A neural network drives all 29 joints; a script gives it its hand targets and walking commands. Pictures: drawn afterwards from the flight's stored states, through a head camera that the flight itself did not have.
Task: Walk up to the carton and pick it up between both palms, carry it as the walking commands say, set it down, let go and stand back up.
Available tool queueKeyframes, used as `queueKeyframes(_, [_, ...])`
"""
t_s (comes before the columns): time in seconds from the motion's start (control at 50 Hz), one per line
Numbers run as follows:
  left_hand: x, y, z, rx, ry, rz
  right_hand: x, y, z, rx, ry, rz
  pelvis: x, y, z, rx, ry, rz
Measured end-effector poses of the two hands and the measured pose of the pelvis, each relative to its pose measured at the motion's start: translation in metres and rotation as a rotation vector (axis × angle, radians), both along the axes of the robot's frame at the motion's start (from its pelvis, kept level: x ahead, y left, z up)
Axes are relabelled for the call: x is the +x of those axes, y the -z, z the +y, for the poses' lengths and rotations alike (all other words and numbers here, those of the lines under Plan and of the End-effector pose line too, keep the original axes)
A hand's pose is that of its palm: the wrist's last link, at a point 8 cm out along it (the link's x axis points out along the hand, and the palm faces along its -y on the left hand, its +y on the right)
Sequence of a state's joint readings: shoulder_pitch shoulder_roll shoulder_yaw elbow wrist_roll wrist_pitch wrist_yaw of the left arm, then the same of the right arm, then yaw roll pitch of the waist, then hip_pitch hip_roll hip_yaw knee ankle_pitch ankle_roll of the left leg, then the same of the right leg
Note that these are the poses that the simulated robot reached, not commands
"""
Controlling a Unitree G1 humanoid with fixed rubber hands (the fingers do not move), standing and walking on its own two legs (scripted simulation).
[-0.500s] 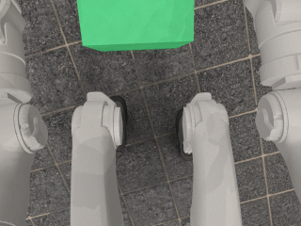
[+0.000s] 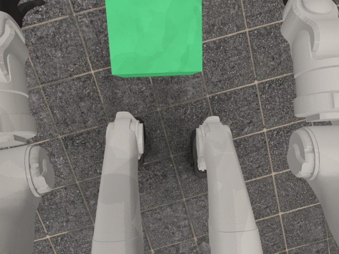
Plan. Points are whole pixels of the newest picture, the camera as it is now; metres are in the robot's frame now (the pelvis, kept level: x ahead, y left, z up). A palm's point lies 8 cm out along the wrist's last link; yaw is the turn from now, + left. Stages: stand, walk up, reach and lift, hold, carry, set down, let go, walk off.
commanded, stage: set down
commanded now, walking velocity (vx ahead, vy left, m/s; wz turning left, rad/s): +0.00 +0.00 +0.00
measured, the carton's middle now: (154, 27) +0.57 +0.05 -0.45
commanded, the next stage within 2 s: let go in 0.30 s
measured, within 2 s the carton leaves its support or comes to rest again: neither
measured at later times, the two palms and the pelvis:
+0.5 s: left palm out of the picture +0.50 +0.28 +0.02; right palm out of the picture +0.55 -0.16 +0.05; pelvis +0.03 +0.00 +0.09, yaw +0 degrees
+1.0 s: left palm out of the picture +0.38 +0.24 +0.11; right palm out of the picture +0.42 -0.23 +0.10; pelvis +0.13 -0.01 +0.18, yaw +1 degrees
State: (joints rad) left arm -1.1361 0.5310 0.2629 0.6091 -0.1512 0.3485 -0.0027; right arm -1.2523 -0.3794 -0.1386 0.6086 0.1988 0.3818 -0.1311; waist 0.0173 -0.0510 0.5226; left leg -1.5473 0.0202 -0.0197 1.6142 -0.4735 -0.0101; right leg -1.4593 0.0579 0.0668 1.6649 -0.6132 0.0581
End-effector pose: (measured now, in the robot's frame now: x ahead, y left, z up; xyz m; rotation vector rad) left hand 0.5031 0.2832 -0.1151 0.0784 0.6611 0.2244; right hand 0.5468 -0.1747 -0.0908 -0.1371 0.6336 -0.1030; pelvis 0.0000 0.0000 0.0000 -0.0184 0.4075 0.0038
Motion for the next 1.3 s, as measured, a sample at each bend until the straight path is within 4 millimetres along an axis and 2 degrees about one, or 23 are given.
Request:
queueKeyframes(0.16, [0.009,-0.067,-0.002,-0.012,0.017,-0.063,-0.001,-0.057,-0.001,0.002,-0.003,-0.023,0.000,-0.038,-0.001,0.000,-0.002,-0.034])
queueKeyframes(0.3, [-0.008,-0.090,0.002,-0.060,-0.005,0.020,0.000,-0.101,0.004,0.002,-0.009,0.000,0.003,-0.067,0.001,-0.004,-0.003,0.016])
queueKeyframes(0.4, [-0.017,-0.108,0.000,-0.118,-0.023,0.063,-0.004,-0.120,0.009,0.011,-0.013,0.069,0.017,-0.082,0.003,-0.008,-0.003,0.079])
queueKeyframes(0.5, [-0.003,-0.134,-0.007,-0.125,0.003,0.022,0.000,-0.136,0.012,0.010,-0.020,0.066,0.033,-0.093,0.005,-0.011,-0.003,0.133])
queueKeyframes(0.58, [-0.004,-0.141,-0.007,-0.094,0.017,0.045,-0.012,-0.133,0.003,-0.049,-0.032,0.112,0.051,-0.105,0.005,-0.012,-0.004,0.181])
queueKeyframes(0.62, [-0.015,-0.137,-0.003,-0.076,0.015,0.092,-0.024,-0.128,-0.006,-0.061,-0.024,0.147,0.061,-0.113,0.005,-0.012,-0.004,0.193])
queueKeyframes(0.68, [-0.042,-0.127,0.002,-0.061,0.000,0.172,-0.047,-0.121,-0.019,-0.082,-0.022,0.185,0.076,-0.124,0.004,-0.010,-0.006,0.199])
queueKeyframes(0.74, [-0.068,-0.128,0.002,-0.032,0.014,0.200,-0.066,-0.125,-0.026,-0.094,-0.048,0.178,0.090,-0.135,0.001,-0.006,-0.007,0.192])
queueKeyframes(0.86, [-0.090,-0.170,-0.019,-0.001,0.080,0.160,-0.087,-0.158,-0.030,-0.058,-0.074,0.121,0.113,-0.155,-0.005,0.005,-0.008,0.129])
queueKeyframes(0.98, [-0.114,-0.219,-0.040,0.004,0.092,0.120,-0.120,-0.193,-0.053,-0.023,-0.028,0.084,0.132,-0.177,-0.012,0.017,-0.009,0.011])
queueKeyframes(1.08, [-0.156,-0.232,-0.044,0.013,0.060,0.158,-0.160,-0.200,-0.069,-0.021,-0.008,0.130,0.135,-0.189,-0.021,0.031,-0.009,-0.091])
queueKeyframes(1.2, [-0.217,-0.238,-0.052,-0.012,0.023,0.215,-0.205,-0.212,-0.075,-0.019,-0.013,0.148,0.133,-0.202,-0.025,0.037,-0.010,-0.202])
queueKeyframes(1.3, [-0.243,-0.255,-0.057,-0.022,0.030,0.139,-0.231,-0.234,-0.077,-0.029,-0.004,0.079,0.128,-0.207,-0.022,0.036,-0.011,-0.311])
